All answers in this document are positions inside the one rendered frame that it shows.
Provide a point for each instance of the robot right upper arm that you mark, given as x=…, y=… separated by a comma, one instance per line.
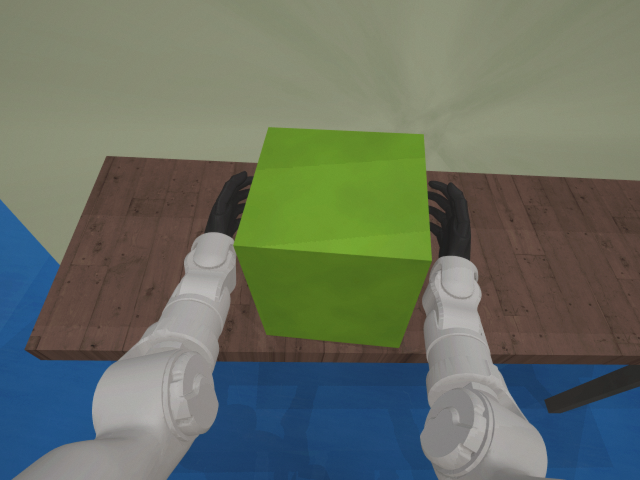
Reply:
x=469, y=436

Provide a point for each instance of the robot left hand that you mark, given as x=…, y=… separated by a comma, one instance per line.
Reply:
x=226, y=209

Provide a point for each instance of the right robot forearm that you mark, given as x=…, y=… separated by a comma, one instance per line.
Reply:
x=456, y=347

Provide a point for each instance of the robot left upper arm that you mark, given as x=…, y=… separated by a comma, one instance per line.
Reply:
x=147, y=411

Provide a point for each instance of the table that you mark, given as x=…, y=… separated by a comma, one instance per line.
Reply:
x=558, y=262

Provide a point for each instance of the robot right hand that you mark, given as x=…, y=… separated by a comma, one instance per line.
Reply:
x=454, y=238

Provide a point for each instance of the carton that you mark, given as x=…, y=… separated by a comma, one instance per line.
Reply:
x=334, y=240

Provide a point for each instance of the left robot forearm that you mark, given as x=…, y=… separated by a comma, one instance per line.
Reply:
x=196, y=312

